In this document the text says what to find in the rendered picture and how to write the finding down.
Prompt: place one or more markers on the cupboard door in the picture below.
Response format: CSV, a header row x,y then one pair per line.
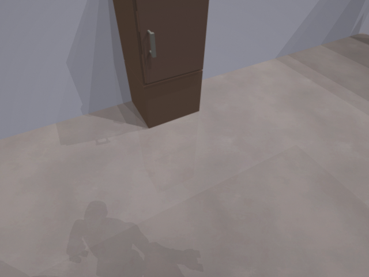
x,y
179,28

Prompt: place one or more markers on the handle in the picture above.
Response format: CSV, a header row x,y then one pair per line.
x,y
152,43

